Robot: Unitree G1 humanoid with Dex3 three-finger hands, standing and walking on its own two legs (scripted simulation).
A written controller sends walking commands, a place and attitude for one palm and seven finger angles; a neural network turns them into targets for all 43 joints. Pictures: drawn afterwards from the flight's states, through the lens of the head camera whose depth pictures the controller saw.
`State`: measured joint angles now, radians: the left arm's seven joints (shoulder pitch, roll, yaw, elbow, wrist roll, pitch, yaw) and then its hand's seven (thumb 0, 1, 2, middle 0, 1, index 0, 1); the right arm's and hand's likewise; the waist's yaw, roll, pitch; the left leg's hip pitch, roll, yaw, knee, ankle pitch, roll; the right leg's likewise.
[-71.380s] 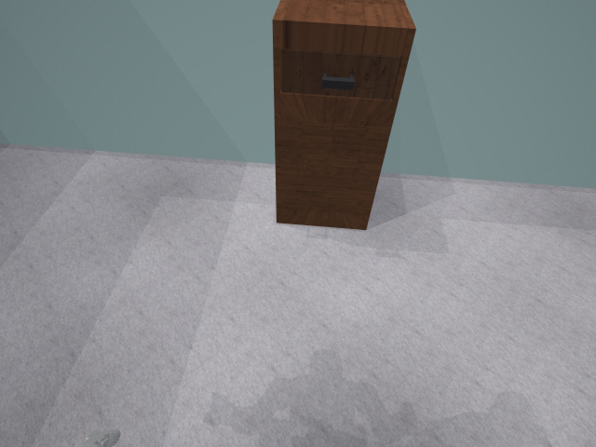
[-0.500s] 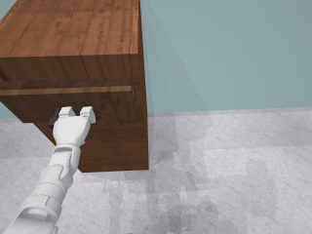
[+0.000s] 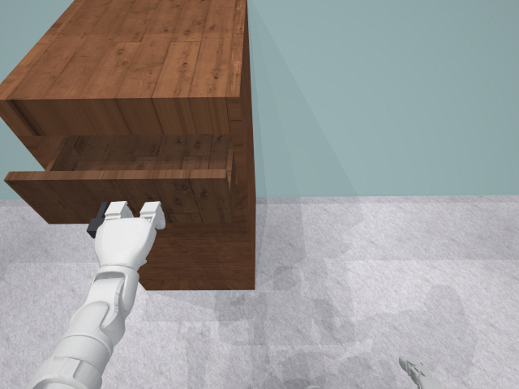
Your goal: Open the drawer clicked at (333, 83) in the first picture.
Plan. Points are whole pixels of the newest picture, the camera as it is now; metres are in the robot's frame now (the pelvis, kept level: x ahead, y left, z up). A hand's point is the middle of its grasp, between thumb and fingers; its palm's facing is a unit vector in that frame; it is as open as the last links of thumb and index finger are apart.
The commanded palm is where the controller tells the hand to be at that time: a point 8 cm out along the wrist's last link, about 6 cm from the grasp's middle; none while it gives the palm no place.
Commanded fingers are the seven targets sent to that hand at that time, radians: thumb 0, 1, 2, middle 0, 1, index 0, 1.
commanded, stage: pull the drawer open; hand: left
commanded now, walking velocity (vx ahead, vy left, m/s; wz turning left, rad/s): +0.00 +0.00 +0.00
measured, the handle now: (123, 217) +0.40 +0.27 +0.00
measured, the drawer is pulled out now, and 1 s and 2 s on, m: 0.11 0.22 0.30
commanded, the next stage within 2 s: open the thumb to release the handle in 1.72 s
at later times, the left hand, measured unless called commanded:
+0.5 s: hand (130, 287) +0.28 +0.23 -0.02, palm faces +0.01 -0.04 -1.00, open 5.9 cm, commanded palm +0.24 +0.24 +0.03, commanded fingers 0.00 0.90 0.90 -0.40 -1.35 -0.40 -1.35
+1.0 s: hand (121, 323) +0.22 +0.23 -0.02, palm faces +0.01 -0.06 -1.00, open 5.9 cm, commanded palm +0.19 +0.24 +0.03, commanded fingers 0.00 0.90 0.90 -0.40 -1.35 -0.40 -1.35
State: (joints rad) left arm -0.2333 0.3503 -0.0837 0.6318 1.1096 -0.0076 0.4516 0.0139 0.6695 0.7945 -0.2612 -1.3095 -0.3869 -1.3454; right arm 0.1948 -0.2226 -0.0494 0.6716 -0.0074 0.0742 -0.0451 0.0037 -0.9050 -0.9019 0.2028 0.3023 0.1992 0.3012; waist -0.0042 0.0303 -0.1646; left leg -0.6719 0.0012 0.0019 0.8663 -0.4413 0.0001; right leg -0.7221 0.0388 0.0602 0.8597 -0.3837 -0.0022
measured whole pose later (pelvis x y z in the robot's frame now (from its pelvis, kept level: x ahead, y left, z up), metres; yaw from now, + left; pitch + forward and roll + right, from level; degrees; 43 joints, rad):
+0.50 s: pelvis +0.00 +0.00 +0.00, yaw +0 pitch +12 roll +1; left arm 0.02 0.34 -0.10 0.40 1.11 0.00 0.48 0.02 0.66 0.82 -0.26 -1.31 -0.40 -1.35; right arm 0.15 -0.22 -0.04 0.66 -0.01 0.04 -0.05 0.01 -0.91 -0.90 0.20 0.30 0.20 0.30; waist 0.02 0.02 -0.15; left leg -0.63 0.00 0.01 0.86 -0.44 0.00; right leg -0.68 0.04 0.07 0.87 -0.39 -0.01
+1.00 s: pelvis +0.00 -0.01 +0.00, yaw -1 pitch +11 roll +1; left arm 0.28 0.34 -0.09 0.17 1.11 -0.01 0.50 0.03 0.66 0.81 -0.24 -1.31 -0.42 -1.35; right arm 0.13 -0.22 -0.03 0.64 -0.02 0.04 -0.04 0.01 -0.90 -0.90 0.20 0.30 0.20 0.30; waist 0.04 0.02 -0.15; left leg -0.61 0.00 0.01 0.89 -0.46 -0.01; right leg -0.68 0.04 0.07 0.90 -0.41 -0.01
